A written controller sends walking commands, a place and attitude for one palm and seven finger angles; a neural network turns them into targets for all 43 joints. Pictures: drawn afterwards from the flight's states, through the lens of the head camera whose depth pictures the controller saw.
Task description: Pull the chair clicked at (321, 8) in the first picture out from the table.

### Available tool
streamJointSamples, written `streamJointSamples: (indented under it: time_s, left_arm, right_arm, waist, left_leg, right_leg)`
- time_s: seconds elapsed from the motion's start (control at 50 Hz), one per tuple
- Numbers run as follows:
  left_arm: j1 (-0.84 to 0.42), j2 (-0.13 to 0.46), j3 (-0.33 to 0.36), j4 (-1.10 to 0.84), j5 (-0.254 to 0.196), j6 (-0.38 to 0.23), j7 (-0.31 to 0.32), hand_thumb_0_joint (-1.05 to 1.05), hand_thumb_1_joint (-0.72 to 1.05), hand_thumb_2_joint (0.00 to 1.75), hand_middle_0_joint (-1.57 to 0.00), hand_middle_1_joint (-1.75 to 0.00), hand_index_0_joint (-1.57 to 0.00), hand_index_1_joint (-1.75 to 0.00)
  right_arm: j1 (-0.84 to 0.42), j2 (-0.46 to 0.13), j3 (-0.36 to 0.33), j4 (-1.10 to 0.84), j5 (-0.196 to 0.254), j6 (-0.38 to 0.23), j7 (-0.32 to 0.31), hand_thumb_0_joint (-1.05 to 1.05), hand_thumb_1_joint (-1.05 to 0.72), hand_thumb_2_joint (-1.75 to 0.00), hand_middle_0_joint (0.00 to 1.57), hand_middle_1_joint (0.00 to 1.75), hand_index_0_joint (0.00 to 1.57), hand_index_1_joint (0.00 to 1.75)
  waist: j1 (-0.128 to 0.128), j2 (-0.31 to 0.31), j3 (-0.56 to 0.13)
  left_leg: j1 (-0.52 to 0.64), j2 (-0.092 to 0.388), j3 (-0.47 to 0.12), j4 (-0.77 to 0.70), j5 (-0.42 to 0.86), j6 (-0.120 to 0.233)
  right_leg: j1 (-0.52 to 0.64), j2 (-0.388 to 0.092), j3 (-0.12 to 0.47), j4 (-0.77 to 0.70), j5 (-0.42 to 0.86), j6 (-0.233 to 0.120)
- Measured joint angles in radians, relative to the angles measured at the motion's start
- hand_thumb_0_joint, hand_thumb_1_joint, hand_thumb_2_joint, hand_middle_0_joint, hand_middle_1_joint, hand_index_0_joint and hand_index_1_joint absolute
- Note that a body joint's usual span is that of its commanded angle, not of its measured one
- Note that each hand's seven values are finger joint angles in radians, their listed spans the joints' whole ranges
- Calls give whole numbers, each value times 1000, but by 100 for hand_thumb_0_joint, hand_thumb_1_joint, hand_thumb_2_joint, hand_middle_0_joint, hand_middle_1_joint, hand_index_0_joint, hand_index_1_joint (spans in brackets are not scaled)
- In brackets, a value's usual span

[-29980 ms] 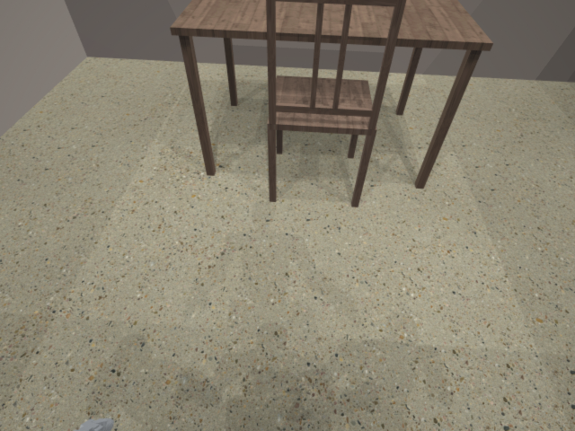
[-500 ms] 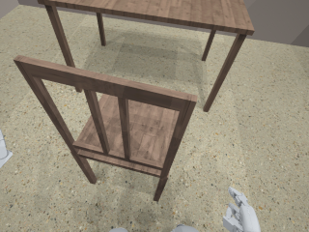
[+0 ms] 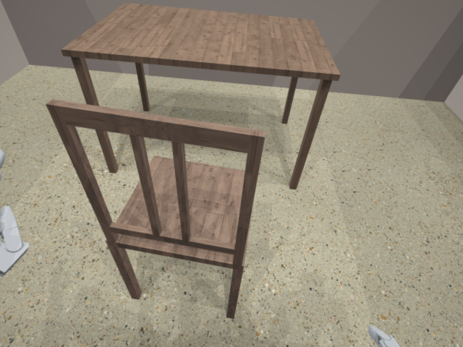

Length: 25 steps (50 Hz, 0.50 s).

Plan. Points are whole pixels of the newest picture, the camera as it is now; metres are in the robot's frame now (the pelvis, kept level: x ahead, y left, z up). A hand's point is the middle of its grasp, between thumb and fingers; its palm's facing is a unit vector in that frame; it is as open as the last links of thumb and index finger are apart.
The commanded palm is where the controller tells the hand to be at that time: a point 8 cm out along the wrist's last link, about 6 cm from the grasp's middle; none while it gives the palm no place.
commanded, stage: stop stepping back and stand still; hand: left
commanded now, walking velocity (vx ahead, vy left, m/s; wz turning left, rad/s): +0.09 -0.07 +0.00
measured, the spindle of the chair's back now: (148, 191) +0.49 +0.21 -0.05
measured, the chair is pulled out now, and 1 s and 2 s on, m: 0.59 0.59 0.59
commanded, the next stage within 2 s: let the arm hang, fingers relaxed in 0.74 s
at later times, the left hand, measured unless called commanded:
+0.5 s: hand (45, 233) +0.23 +0.25 +0.16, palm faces +0.40 -0.81 -0.43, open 7.4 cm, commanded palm +0.16 +0.29 +0.18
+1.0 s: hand (101, 320) +0.20 +0.23 -0.06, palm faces +0.10 -0.92 -0.38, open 7.4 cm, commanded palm none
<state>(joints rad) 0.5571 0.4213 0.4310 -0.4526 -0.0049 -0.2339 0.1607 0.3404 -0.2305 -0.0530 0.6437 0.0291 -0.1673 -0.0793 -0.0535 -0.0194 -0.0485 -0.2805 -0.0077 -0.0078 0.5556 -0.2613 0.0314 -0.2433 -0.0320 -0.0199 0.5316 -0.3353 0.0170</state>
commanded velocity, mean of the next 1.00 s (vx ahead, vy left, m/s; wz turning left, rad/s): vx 0.01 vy -0.01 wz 0.00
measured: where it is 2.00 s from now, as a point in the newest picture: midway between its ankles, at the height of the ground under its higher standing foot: outside the picture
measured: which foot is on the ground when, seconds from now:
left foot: down 0.00-1.00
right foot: down 0.00-1.00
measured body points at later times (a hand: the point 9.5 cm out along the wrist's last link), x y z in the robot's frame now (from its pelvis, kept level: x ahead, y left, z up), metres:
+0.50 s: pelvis +0.02 -0.01 +0.01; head +0.03 +0.01 +0.46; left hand +0.20 +0.29 +0.18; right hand +0.19 -0.25 -0.06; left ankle +0.02 +0.10 -0.73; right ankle +0.01 -0.15 -0.73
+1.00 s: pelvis +0.02 +0.00 +0.00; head +0.02 -0.02 +0.45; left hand +0.19 +0.28 -0.04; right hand +0.15 -0.24 -0.13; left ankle +0.02 +0.10 -0.73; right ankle +0.01 -0.15 -0.73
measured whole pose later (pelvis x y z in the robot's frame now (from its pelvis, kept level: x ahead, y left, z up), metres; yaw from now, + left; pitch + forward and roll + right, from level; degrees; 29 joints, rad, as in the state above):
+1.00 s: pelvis +0.02 +0.00 +0.00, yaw +0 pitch +1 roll +0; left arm 0.28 0.28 0.10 0.41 0.03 0.02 0.03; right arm 0.16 -0.23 -0.01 0.81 -0.01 -0.03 0.01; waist -0.01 0.05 -0.02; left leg -0.29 -0.03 0.00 0.55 -0.27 0.03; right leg -0.26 -0.05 -0.01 0.54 -0.29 0.04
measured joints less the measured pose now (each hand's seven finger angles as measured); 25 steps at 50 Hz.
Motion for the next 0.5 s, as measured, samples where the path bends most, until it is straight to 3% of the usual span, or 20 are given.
streamJointSamples:
  time_s: [0.06, 0.32, 0.5]
  left_arm:
    - [-14, 3, 18, 11, -3, -22, -2, 1, 89, 90, -21, -30, -22, -31]
    - [-24, -49, -38, 39, -20, 29, -7, 1, 89, 90, -21, -30, -21, -31]
    - [-19, -23, -36, 4, -40, 39, -10, 1, 89, 90, -21, -30, -21, -31]
  right_arm:
    - [-31, 11, 12, 10, -4, -6, 12, 1, -90, -90, 20, 30, 20, 30]
    - [-105, 66, 64, 23, -14, 12, 24, 1, -90, -90, 20, 30, 21, 30]
    - [-154, 37, 43, -17, -7, 37, 21, 1, -90, -90, 20, 30, 21, 30]
  waist:
    - [9, 17, 22]
    - [60, 33, 33]
    - [44, 15, 66]
  left_leg:
    - [-14, 8, -2, 11, 3, -2]
    - [31, 22, 2, -44, 13, -15]
    - [72, 24, 8, -89, 16, -19]
  right_leg:
    - [12, 13, 6, -56, 108, 11]
    - [56, 29, 14, -116, 121, 10]
    - [94, 30, 20, -161, 127, 8]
